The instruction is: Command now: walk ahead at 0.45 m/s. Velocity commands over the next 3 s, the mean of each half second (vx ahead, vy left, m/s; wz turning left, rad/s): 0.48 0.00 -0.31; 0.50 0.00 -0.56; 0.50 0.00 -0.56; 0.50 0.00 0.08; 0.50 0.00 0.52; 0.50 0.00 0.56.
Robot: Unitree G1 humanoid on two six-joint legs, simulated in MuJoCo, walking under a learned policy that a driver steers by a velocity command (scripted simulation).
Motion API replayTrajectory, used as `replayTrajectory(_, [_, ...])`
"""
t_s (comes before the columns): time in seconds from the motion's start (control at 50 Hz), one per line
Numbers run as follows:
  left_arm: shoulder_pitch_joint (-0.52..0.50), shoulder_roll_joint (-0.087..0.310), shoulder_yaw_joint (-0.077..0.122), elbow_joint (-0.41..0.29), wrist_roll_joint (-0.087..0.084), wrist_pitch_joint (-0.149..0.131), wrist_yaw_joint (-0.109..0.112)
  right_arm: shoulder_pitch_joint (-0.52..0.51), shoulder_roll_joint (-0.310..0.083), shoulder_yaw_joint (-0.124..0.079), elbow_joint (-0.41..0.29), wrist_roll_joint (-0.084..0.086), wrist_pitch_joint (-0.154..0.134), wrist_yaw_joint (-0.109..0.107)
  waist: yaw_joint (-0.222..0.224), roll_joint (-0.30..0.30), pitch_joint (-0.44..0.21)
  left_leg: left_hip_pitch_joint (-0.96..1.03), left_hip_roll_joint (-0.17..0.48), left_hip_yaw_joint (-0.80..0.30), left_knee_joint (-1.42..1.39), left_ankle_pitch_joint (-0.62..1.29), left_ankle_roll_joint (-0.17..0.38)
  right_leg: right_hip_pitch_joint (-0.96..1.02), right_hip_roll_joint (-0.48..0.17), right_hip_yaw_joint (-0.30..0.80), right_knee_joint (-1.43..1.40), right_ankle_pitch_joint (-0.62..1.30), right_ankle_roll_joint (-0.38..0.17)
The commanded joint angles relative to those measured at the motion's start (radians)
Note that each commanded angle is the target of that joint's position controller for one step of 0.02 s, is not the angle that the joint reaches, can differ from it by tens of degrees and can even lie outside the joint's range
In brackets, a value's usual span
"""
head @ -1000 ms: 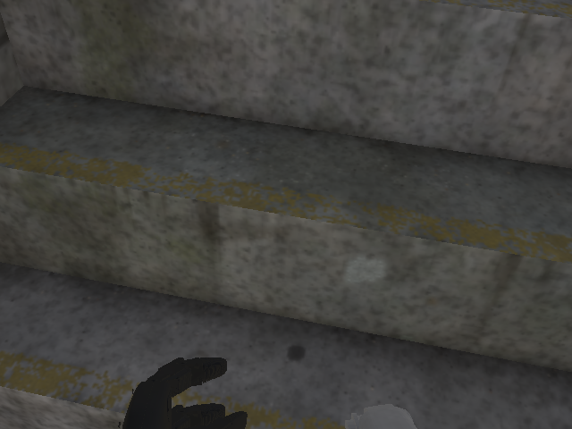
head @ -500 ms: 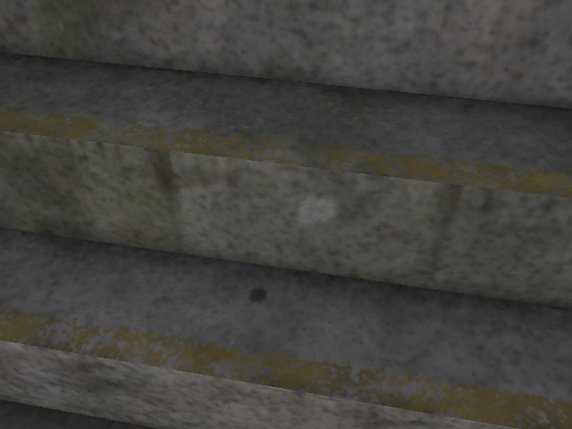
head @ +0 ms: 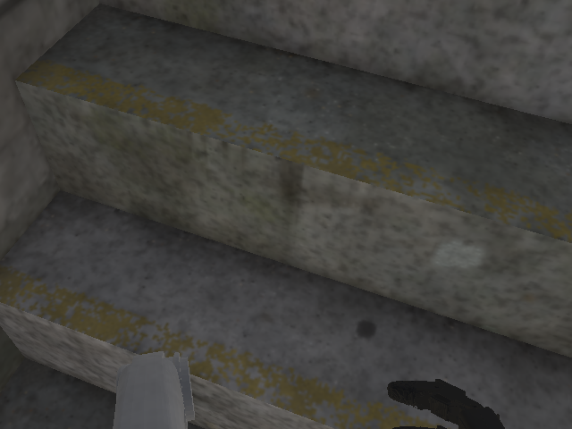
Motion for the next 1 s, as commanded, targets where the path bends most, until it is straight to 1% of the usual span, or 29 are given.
replayTrajectory(0.02, [0.018, 0.239, 0.037, -0.038, -0.028, -0.028, -0.031, -0.153, -0.085, -0.026, -0.178, 0.022, 0.001, 0.024, -0.073, -0.074, -0.027, 0.990, -0.201, 0.368, -0.451, -0.081, 0.083, -0.574, -0.119, 0.030, -0.154, 0.965, -0.315])
replayTrajectory(0.04, [0.064, 0.262, 0.028, 0.002, -0.015, -0.059, -0.051, 0.179, -0.197, -0.116, -0.069, 0.018, 0.010, -0.005, -0.214, -0.170, -0.250, 1.231, -0.297, 0.219, -0.488, -0.075, 0.154, -0.440, -0.115, 0.060, 0.164, 1.716, -0.286])
replayTrajectory(0.06, [0.031, 0.296, 0.036, -0.015, -0.042, -0.081, -0.062, 0.417, -0.328, -0.174, -0.010, -0.024, 0.019, -0.025, -0.353, -0.058, -0.428, 1.465, -0.145, -0.280, -0.832, -0.207, 0.249, -0.576, -0.058, 0.150, 0.548, 1.536, -0.177])
replayTrajectory(0.08, [0.041, 0.182, 0.018, -0.026, -0.044, -0.128, -0.097, 0.558, -0.487, -0.219, 0.080, -0.073, 0.039, -0.067, -0.291, 0.398, -0.609, 1.622, 0.122, -1.009, -1.401, -0.596, 0.327, -0.680, 0.122, 0.280, 0.930, 0.653, -0.153])
replayTrajectory(0.1, [0.005, 0.192, 0.037, 0.010, -0.030, -0.129, -0.133, 0.553, -0.462, -0.180, 0.124, -0.098, 0.034, -0.065, -0.235, 0.478, -0.680, 1.499, 0.124, -1.110, -1.630, -0.724, 0.239, -0.646, 0.221, 0.332, 1.473, 0.386, -0.134])
replayTrajectory(0.12, [-0.168, 0.074, 0.017, -0.109, -0.035, -0.122, -0.134, 0.491, -0.415, -0.163, 0.188, -0.061, 0.024, -0.039, -0.175, 0.478, -0.497, 1.339, 0.136, -0.952, -1.589, -0.656, 0.124, -0.813, 0.267, 0.421, 1.732, 0.356, -0.137])
replayTrajectory(0.14, [-0.299, 0.010, -0.006, -0.184, -0.014, -0.115, -0.129, 0.392, -0.330, -0.151, 0.235, -0.044, 0.020, -0.024, -0.129, 0.358, -0.325, 1.195, 0.125, -0.757, -1.497, -0.620, 0.073, -0.935, 0.258, 0.399, 1.824, 0.380, -0.158])
replayTrajectory(0.16, [-0.384, -0.031, -0.026, -0.265, 0.020, -0.102, -0.134, 0.250, -0.201, -0.106, 0.249, -0.064, 0.010, -0.028, -0.060, 0.290, -0.174, 0.993, 0.118, -0.571, -1.376, -0.538, 0.056, -0.989, 0.225, 0.353, 1.901, 0.495, -0.195])
replayTrajectory(0.18, [-0.411, -0.054, -0.045, -0.312, 0.029, -0.089, -0.142, 0.141, -0.096, -0.086, 0.269, -0.094, 0.006, -0.031, -0.002, 0.226, -0.114, 0.898, 0.126, -0.463, -1.330, -0.465, 0.034, -1.040, 0.208, 0.348, 1.957, 0.575, -0.241])
replayTrajectory(0.2, [-0.220, -0.155, -0.026, -0.239, 0.090, -0.082, -0.120, 0.012, -0.051, -0.119, 0.291, -0.048, 0.013, -0.053, 0.108, 0.291, 0.051, 0.728, 0.048, -0.267, -1.292, -0.404, 0.001, -1.076, 0.235, 0.284, 1.999, 0.611, -0.228])
replayTrajectory(0.22, [-0.213, -0.092, -0.023, -0.191, 0.108, -0.084, -0.110, 0.145, -0.027, -0.106, 0.319, -0.068, -0.001, -0.051, 0.018, 0.108, 0.044, 0.938, -0.041, -0.196, -1.242, -0.213, -0.034, -1.051, 0.242, 0.270, 1.890, 0.613, -0.231])
replayTrajectory(0.26, [-0.247, -0.084, -0.023, -0.164, 0.077, -0.069, -0.092, 0.318, -0.017, -0.126, 0.407, -0.056, -0.059, -0.060, -0.050, 0.063, 0.018, 1.154, -0.007, -0.239, -1.335, 0.086, -0.113, -1.089, 0.282, 0.312, 1.842, 0.602, -0.208])
replayTrajectory(0.32, [-0.337, -0.093, -0.020, -0.162, 0.066, -0.025, -0.069, 0.513, -0.061, -0.154, 0.507, -0.050, -0.121, -0.080, -0.073, 0.046, 0.041, 1.305, -0.003, -0.202, -1.448, 0.182, -0.150, -1.141, 0.316, 0.307, 1.750, 0.542, -0.223])
replayTrajectory(0.34, [-0.403, -0.038, -0.041, -0.218, 0.015, -0.046, -0.096, 0.500, -0.103, -0.160, 0.482, -0.049, -0.083, -0.066, -0.098, 0.001, -0.158, 1.518, 0.055, -0.249, -1.465, 0.191, -0.132, -1.205, 0.290, 0.358, 1.721, 0.623, -0.251])
replayTrajectory(0.36, [-0.475, -0.066, -0.047, -0.232, 0.006, -0.055, -0.110, 0.526, -0.081, -0.159, 0.498, -0.057, -0.077, -0.062, -0.114, 0.005, -0.157, 1.567, 0.060, -0.226, -1.498, 0.236, -0.128, -1.275, 0.288, 0.336, 1.743, 0.586, -0.257])
replayTrajectory(0.4, [-0.504, -0.138, -0.080, -0.251, -0.021, -0.064, -0.128, 0.500, -0.053, -0.148, 0.509, -0.106, -0.058, -0.061, -0.088, 0.010, -0.106, 1.493, 0.066, -0.141, -1.495, 0.323, -0.123, -1.421, 0.266, 0.360, 1.944, 0.523, -0.262])
replayTrajectory(0.48, [-0.405, -0.169, -0.115, -0.236, -0.005, -0.027, -0.138, 0.402, -0.080, -0.118, 0.494, -0.115, -0.038, -0.071, 0.009, 0.090, -0.001, 1.220, 0.050, 0.017, -1.535, 0.283, -0.084, -1.607, 0.244, 0.320, 2.247, 0.555, -0.234])
replayTrajectory(0.54, [-0.513, -0.163, -0.120, -0.252, 0.006, -0.008, -0.108, 0.428, -0.109, -0.109, 0.487, -0.132, -0.017, -0.065, -0.023, 0.123, 0.101, 1.126, 0.042, 0.106, -1.572, 0.339, -0.091, -1.730, 0.205, 0.278, 2.322, 0.520, -0.181])
replayTrajectory(0.56, [-0.507, -0.161, -0.113, -0.233, -0.018, -0.002, -0.097, 0.432, -0.138, -0.118, 0.472, -0.140, 0.004, -0.067, -0.025, 0.127, 0.131, 1.124, 0.036, 0.148, -1.581, 0.423, -0.104, -1.744, 0.203, 0.286, 2.336, 0.486, -0.163])
replayTrajectory(0.58, [-0.532, -0.171, -0.114, -0.241, -0.046, 0.007, -0.081, 0.474, -0.148, -0.113, 0.450, -0.118, 0.022, -0.070, -0.043, 0.148, 0.154, 1.164, 0.048, 0.133, -1.631, 0.415, -0.092, -1.822, 0.189, 0.235, 2.391, 0.415, -0.141])
replayTrajectory(0.62, [-0.586, -0.170, -0.111, -0.251, -0.049, 0.022, -0.070, 0.555, -0.144, -0.110, 0.440, -0.099, 0.041, -0.079, -0.091, 0.164, 0.169, 1.252, 0.054, 0.137, -1.649, 0.338, -0.058, -1.880, 0.158, 0.202, 2.341, 0.361, -0.119])
replayTrajectory(0.68, [-0.752, -0.245, -0.152, -0.311, -0.053, 0.030, -0.064, 0.667, -0.148, -0.112, 0.426, -0.067, 0.068, -0.122, -0.172, 0.189, 0.224, 1.286, 0.035, 0.142, -1.756, 0.343, -0.040, -1.970, 0.114, 0.064, 2.233, 0.231, -0.074])
replayTrajectory(0.78, [-0.658, -0.199, -0.168, -0.299, -0.048, 0.021, -0.085, 0.552, -0.275, -0.148, 0.366, -0.072, 0.067, -0.147, -0.138, 0.048, 0.100, 1.472, 0.028, 0.223, -1.788, 0.517, -0.040, -1.985, 0.125, 0.007, 2.156, 0.193, -0.048])
replayTrajectory(0.84, [-0.642, -0.214, -0.185, -0.331, -0.047, 0.021, -0.094, 0.639, -0.192, -0.104, 0.438, -0.055, 0.073, -0.156, -0.144, 0.046, -0.010, 1.691, 0.047, 0.193, -1.783, 0.521, -0.046, -2.063, 0.134, -0.019, 2.359, 0.150, -0.084])
replayTrajectory(0.86, [-0.656, -0.209, -0.185, -0.343, -0.065, 0.015, -0.095, 0.612, -0.230, -0.110, 0.432, -0.058, 0.078, -0.154, -0.104, 0.052, 0.043, 1.700, 0.026, 0.233, -1.764, 0.577, -0.075, -2.102, 0.131, 0.007, 2.249, 0.108, -0.098])
replayTrajectory(0.92, [-0.724, -0.186, -0.186, -0.436, -0.065, 0.007, -0.126, 0.557, -0.280, -0.106, 0.460, -0.078, 0.083, -0.145, -0.059, 0.083, -0.001, 1.746, 0.009, 0.322, -1.723, 1.143, -0.138, -2.036, 0.162, -0.072, 2.206, 0.077, -0.160])
replayTrajectory(0.94, [-0.708, -0.153, -0.184, -0.475, -0.053, 0.008, -0.127, 0.509, -0.285, -0.097, 0.442, -0.076, 0.086, -0.150, -0.024, 0.094, -0.077, 1.613, -0.042, 0.431, -1.730, 1.533, -0.159, -1.721, 0.198, -0.172, 2.009, 0.093, -0.192])
replayTrajectory(0.98, [-0.708, -0.056, -0.157, -0.532, -0.037, 0.019, -0.123, 0.452, -0.370, -0.100, 0.365, -0.015, 0.074, -0.184, 0.061, 0.217, -0.209, 1.286, -0.059, 0.432, -1.747, 2.281, -0.155, -0.943, 0.278, -0.348, 1.508, 0.068, -0.233])
replayTrajectory(1.0, [-0.584, 0.038, -0.105, -0.483, -0.006, 0.052, -0.104, 0.366, -0.441, -0.124, 0.300, 0.007, 0.065, -0.199, 0.118, 0.287, -0.304, 1.306, -0.010, 0.376, -1.647, 2.752, -0.121, -0.729, 0.341, -0.344, 1.483, -0.073, -0.243])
